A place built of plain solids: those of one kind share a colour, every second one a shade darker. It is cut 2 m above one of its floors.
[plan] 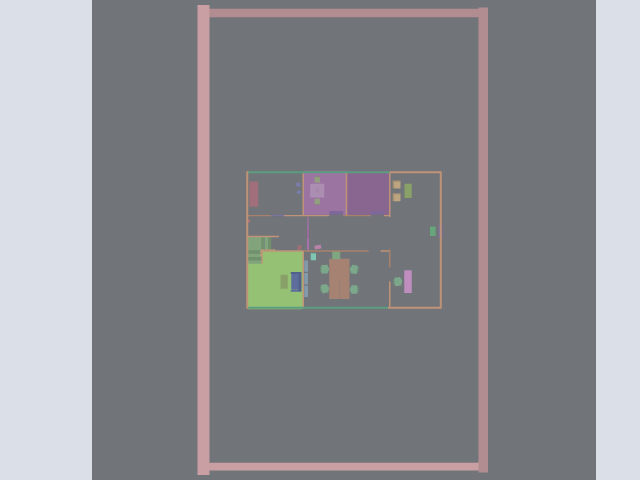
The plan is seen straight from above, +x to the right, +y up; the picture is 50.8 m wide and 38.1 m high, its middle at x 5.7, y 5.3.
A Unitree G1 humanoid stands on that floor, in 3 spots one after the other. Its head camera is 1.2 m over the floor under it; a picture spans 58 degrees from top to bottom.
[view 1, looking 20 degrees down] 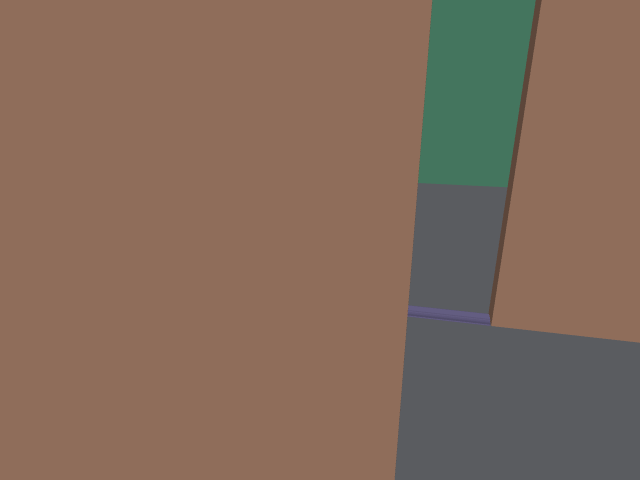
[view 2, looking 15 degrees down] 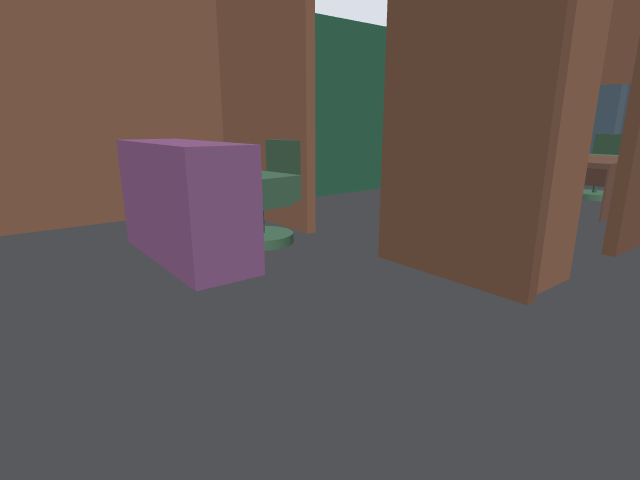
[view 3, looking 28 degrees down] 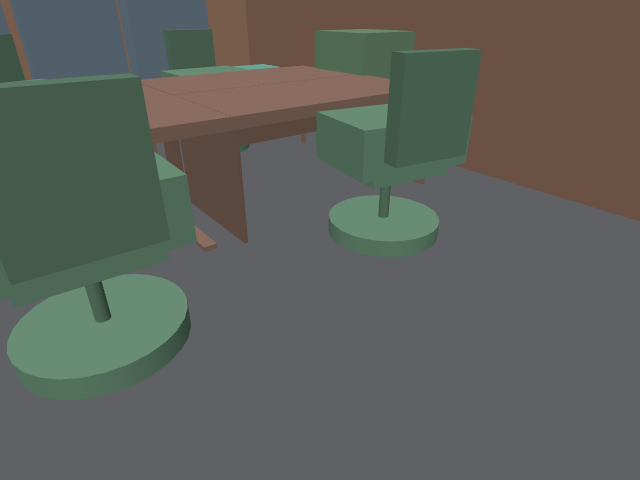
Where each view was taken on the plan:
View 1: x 2.44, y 5.05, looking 103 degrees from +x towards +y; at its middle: wall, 0.52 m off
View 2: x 14.11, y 5.83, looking -128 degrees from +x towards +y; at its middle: ground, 4.64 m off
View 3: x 10.04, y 1.20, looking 142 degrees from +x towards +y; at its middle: ground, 2.56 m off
